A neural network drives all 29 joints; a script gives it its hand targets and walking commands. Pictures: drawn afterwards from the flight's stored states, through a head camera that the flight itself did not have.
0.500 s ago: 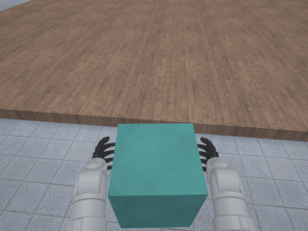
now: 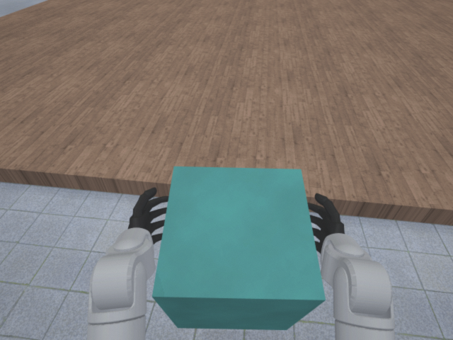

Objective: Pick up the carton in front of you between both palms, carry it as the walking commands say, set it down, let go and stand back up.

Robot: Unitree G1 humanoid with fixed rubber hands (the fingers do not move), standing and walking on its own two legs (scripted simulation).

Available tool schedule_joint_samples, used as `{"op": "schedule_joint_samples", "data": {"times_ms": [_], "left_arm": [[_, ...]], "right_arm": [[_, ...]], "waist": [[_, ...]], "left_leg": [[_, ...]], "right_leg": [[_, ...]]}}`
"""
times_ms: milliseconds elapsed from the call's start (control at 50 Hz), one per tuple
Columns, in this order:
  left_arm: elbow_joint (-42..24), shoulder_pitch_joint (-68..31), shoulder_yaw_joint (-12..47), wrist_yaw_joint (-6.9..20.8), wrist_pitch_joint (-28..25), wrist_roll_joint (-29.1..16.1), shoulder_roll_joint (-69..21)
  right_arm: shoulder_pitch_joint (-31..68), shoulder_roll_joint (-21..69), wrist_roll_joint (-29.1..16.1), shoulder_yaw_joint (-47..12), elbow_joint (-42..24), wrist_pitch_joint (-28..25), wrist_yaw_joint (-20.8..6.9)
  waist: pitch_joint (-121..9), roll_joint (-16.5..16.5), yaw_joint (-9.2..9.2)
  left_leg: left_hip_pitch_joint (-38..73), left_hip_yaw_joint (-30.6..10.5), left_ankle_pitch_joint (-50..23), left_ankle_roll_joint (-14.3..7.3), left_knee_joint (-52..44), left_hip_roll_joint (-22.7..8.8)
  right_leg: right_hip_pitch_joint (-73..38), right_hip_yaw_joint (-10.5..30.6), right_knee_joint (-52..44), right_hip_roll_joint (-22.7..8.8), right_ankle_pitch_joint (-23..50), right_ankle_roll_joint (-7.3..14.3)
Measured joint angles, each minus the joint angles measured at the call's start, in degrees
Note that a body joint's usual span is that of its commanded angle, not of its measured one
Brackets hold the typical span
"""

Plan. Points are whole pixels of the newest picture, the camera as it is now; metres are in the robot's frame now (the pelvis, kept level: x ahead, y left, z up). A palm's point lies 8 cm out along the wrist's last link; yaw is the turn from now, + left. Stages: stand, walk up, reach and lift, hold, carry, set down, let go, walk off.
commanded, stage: carry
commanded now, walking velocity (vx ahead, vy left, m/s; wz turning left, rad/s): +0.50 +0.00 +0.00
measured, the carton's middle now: (234, 254) +0.28 -0.01 +0.03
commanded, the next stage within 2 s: none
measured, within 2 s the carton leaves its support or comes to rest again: neither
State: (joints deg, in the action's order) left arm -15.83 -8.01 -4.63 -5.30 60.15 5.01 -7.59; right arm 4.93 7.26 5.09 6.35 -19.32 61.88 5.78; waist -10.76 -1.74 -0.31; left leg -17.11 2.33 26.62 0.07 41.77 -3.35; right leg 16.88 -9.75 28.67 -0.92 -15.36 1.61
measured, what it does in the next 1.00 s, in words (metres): walks ahead: left foot, then right foot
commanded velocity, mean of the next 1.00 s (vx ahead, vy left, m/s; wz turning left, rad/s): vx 0.50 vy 0.00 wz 0.00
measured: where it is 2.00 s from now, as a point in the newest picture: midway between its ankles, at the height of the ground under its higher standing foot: (215, 205)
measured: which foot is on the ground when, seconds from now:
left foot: up 0.00-0.18, down 0.20-0.68, up 0.70-1.00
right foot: down 0.00-0.22, up 0.24-0.64, down 0.66-1.00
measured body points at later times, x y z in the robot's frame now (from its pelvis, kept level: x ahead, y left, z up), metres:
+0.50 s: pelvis +0.28 +0.04 +0.01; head +0.26 +0.05 +0.46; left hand +0.53 +0.17 +0.09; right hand +0.50 -0.13 +0.09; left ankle +0.19 +0.11 -0.73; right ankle +0.37 -0.11 -0.69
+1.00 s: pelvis +0.59 +0.00 +0.01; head +0.59 -0.01 +0.46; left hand +0.90 +0.17 +0.14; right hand +0.91 -0.15 +0.14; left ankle +0.71 +0.14 -0.69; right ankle +0.53 -0.08 -0.73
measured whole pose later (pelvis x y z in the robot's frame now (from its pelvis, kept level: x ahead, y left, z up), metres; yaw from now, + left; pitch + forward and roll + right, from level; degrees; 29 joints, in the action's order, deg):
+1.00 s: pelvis +0.59 +0.00 +0.01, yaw +0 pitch +4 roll +0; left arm -21.1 -17.5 -8.6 -11.9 65.6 -2.2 -6.9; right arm 16.4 6.7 -0.1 10.5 -22.2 65.8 13.3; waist -5.5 -0.5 3.4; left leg -36.6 5.1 8.2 -2.0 42.2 -5.4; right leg 8.4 -12.9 21.0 -1.3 -16.9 2.5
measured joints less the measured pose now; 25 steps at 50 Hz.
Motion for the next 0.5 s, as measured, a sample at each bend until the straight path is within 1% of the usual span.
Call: {"op": "schedule_joint_samples", "data": {"times_ms": [40, 60, 100, 140, 180, 200, 220, 240, 280, 300, 320, 340, 360, 400, 460, 500], "left_arm": [[-2.10, 2.38, 1.08, -0.84, 2.17, -0.74, 0.21], [-3.55, 3.87, 1.30, -1.30, 3.15, -1.25, 0.27], [-7.09, 6.77, 1.67, -2.21, 4.72, -2.03, 0.26], [-10.35, 8.89, 1.87, -2.83, 5.62, -2.99, 0.17], [-13.12, 10.32, 1.87, -3.65, 6.02, -3.98, 0.06], [-14.38, 10.78, 1.88, -4.15, 6.15, -4.43, 0.02], [-15.31, 11.04, 1.62, -4.66, 6.21, -4.85, 0.04], [-15.46, 11.14, 0.96, -5.09, 6.22, -5.32, 0.06], [-14.57, 10.86, -0.05, -5.77, 6.69, -6.32, 0.07], [-13.89, 10.63, -0.20, -5.90, 6.92, -6.71, 0.09], [-13.17, 10.42, -0.17, -5.91, 7.01, -7.00, 0.11], [-12.45, 10.29, -0.06, -5.77, 6.88, -7.16, 0.13], [-11.84, 10.29, 0.06, -5.47, 6.57, -7.17, 0.13], [-11.20, 10.64, 0.22, -4.91, 5.63, -6.56, 0.08], [-12.03, 11.71, 0.92, -4.17, 4.46, -5.50, -0.06], [-13.18, 12.54, 1.39, -3.68, 4.02, -5.00, -0.17]], "right_arm": [[-2.09, -0.02, -1.53, -0.38, -1.98, 2.25, 1.19], [-3.01, -0.01, -2.42, -0.81, -2.87, 3.24, 1.38], [-4.80, 0.06, -3.35, -1.80, -4.82, 4.45, 1.74], [-6.36, 0.16, -4.30, -2.45, -6.92, 4.83, 2.04], [-7.41, 0.26, -5.04, -2.96, -8.81, 4.78, 2.53], [-7.57, 0.28, -5.15, -3.13, -9.56, 4.69, 3.04], [-7.45, 0.29, -5.18, -3.43, -9.67, 4.41, 3.67], [-7.16, 0.28, -5.20, -3.87, -8.77, 3.88, 4.36], [-6.77, 0.21, -5.57, -4.06, -6.93, 3.65, 5.51], [-6.94, 0.23, -5.85, -3.88, -6.58, 3.81, 5.87], [-7.30, 0.28, -6.12, -3.61, -6.58, 4.00, 6.05], [-7.77, 0.34, -6.38, -3.38, -6.80, 4.18, 6.07], [-8.24, 0.40, -6.63, -3.25, -7.14, 4.34, 5.93], [-9.10, 0.49, -6.96, -3.45, -8.17, 4.53, 5.37], [-10.02, 0.56, -6.29, -3.92, -9.66, 4.23, 5.22], [-10.12, 0.55, -6.13, -4.02, -10.28, 3.95, 4.57]], "waist": [[-0.47, 1.59, -0.02], [-0.50, 2.26, 0.14], [-0.07, 3.37, 0.78], [0.82, 4.03, 1.60], [1.73, 4.36, 2.26], [2.09, 4.24, 2.49], [2.27, 4.38, 2.69], [2.09, 4.68, 2.44], [1.85, 3.92, 1.72], [1.80, 3.35, 1.27], [1.76, 2.81, 0.75], [1.69, 2.37, 0.22], [1.62, 1.99, -0.32], [1.49, 1.33, -1.32], [1.48, 0.88, -2.30], [1.69, 0.98, -2.53]], "left_leg": [[-4.75, 2.08, 3.32, -0.29, 6.87, 0.88], [-6.75, 3.10, 3.37, -0.31, 7.58, 1.10], [-9.58, 4.76, -0.03, -0.13, 4.17, 1.27], [-10.90, 6.06, -5.02, 0.01, -1.96, 1.35], [-10.18, 8.10, -10.80, -0.13, -8.82, 1.50], [-9.00, 9.39, -12.24, -0.43, -11.55, 1.59], [-8.10, 10.38, -15.94, -1.71, -11.51, 1.73], [-8.16, 11.27, -16.11, -3.22, -9.12, 1.94], [-6.94, 11.99, -12.16, -5.09, -7.25, 2.03], [-5.69, 12.09, -10.88, -5.37, -8.04, 2.13], [-4.19, 12.05, -10.57, -5.11, -9.54, 2.26], [-2.52, 11.95, -10.73, -4.63, -11.43, 2.41], [-0.74, 11.80, -10.84, -4.45, -13.47, 2.56], [3.01, 11.42, -11.04, -4.18, -17.66, 2.64], [8.53, 10.72, -10.69, -3.42, -22.84, 2.45], [11.93, 10.30, -9.62, -2.69, -24.86, 2.22]], "right_leg": [[-1.93, 0.09, -1.39, -1.06, -2.51, -0.25], [-3.22, 0.26, -2.82, -1.51, -2.81, -0.59], [-6.05, 0.68, -5.64, -2.31, -2.79, -1.60], [-8.93, 0.97, -7.09, -2.94, -3.83, -2.32], [-11.20, 1.39, -5.66, -3.73, -6.60, -3.31], [-11.84, 1.76, -3.29, -4.17, -8.92, -3.90], [-11.48, 2.11, 0.86, -5.03, -11.66, -4.15], [-9.28, 2.76, 7.56, -5.97, -12.78, -3.97], [-2.11, 5.35, 23.59, -5.14, -13.16, -2.93], [1.65, 5.77, 30.01, -4.68, -12.64, -2.28], [5.09, 5.70, 34.27, -4.46, -11.35, -1.76], [8.05, 5.43, 36.09, -4.49, -9.49, -1.43], [10.51, 5.12, 35.82, -4.61, -7.48, -1.27], [14.20, 4.46, 31.62, -4.79, -3.82, -1.40], [17.31, 3.48, 21.48, -4.87, 1.77, -1.74], [18.04, 2.71, 14.45, -4.66, 4.99, -1.70]]}}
